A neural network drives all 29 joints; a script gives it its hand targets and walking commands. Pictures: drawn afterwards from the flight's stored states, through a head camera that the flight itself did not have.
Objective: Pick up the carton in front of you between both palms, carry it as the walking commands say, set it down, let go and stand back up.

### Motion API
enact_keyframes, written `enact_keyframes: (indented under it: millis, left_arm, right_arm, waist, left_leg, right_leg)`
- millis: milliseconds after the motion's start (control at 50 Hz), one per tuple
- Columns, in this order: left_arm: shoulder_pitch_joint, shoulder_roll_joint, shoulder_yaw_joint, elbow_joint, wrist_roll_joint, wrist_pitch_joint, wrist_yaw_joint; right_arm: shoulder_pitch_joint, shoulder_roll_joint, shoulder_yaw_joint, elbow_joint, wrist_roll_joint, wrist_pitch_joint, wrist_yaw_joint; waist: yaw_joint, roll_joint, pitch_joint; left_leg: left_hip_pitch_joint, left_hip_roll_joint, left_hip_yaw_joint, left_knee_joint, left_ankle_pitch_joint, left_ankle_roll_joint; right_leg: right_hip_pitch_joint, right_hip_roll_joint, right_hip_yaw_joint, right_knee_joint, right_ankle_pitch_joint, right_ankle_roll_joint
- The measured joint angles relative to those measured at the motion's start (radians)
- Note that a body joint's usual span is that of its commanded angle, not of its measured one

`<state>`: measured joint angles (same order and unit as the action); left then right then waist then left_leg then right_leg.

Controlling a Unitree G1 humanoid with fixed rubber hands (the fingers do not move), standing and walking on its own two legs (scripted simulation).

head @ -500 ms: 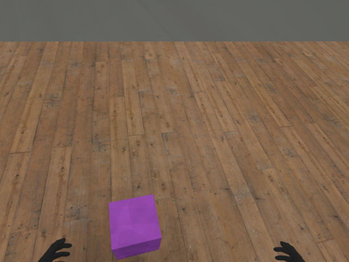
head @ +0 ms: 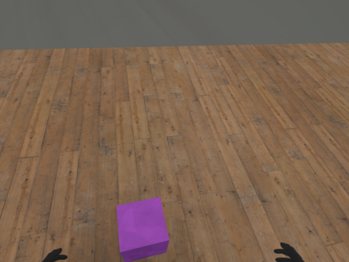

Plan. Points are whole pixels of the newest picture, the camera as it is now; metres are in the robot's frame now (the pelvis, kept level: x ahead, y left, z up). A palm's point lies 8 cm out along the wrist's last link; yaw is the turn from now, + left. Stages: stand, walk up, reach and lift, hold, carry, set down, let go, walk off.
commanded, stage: stand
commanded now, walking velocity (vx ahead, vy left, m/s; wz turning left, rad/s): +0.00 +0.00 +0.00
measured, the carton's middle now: (142, 230) +0.36 +0.10 -0.65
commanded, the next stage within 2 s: none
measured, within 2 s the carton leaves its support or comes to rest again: neither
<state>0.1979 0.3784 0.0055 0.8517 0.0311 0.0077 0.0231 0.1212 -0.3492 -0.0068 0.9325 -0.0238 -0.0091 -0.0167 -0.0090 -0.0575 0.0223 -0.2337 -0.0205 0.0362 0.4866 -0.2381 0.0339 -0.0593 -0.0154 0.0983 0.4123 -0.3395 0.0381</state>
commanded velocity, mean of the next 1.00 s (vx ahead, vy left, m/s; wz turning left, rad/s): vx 0.00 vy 0.00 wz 0.00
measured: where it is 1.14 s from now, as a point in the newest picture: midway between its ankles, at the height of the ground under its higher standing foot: outside the picture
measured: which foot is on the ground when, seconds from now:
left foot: down 0.00-1.00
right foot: down 0.00-1.00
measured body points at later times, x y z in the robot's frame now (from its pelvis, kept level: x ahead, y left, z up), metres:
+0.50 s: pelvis -0.01 -0.01 +0.01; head -0.01 +0.01 +0.45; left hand +0.08 +0.30 -0.12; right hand +0.09 -0.33 -0.10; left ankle +0.01 +0.10 -0.74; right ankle -0.07 -0.15 -0.74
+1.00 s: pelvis -0.01 -0.01 +0.01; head -0.01 +0.01 +0.46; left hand +0.08 +0.30 -0.12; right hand +0.09 -0.33 -0.10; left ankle +0.01 +0.10 -0.74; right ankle -0.07 -0.15 -0.74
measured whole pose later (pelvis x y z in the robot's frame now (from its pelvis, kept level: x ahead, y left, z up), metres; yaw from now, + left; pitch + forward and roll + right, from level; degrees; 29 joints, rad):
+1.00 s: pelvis -0.01 -0.01 +0.01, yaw +0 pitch -2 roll +0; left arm 0.16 0.40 0.00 1.01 0.02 0.00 0.02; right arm 0.09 -0.39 0.01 1.06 -0.01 -0.01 -0.01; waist -0.01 -0.04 0.04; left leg -0.19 0.00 0.03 0.40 -0.18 0.02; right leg -0.01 0.00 0.09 0.32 -0.27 0.03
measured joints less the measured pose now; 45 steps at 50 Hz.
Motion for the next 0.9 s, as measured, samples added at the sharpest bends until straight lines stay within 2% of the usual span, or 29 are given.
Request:
enact_keyframes:
  millis: [200, 660, 900]
  left_arm:
    - [0.006, 0.002, 0.001, 0.058, -0.001, -0.002, -0.001]
    - [-0.036, 0.014, 0.000, 0.122, -0.007, -0.008, -0.002]
    - [-0.041, 0.019, -0.002, 0.144, -0.013, -0.010, -0.010]
  right_arm:
    - [-0.002, -0.010, 0.001, 0.051, 0.000, 0.002, 0.001]
    - [-0.019, -0.037, 0.010, 0.105, 0.008, 0.011, 0.010]
    - [-0.020, -0.038, 0.015, 0.122, 0.015, 0.004, 0.007]
  waist:
    - [0.010, 0.011, 0.001]
    - [-0.005, 0.020, 0.019]
    - [0.000, 0.020, 0.027]
  left_leg:
    - [0.027, 0.002, -0.001, -0.041, 0.027, -0.005]
    - [0.040, 0.019, -0.018, -0.065, 0.053, -0.017]
    - [0.047, 0.017, -0.011, -0.085, 0.063, -0.015]
  right_leg:
    - [0.021, 0.002, 0.000, -0.028, 0.022, -0.005]
    - [0.048, 0.020, -0.014, -0.079, 0.059, -0.015]
    - [0.049, 0.016, -0.007, -0.091, 0.067, -0.013]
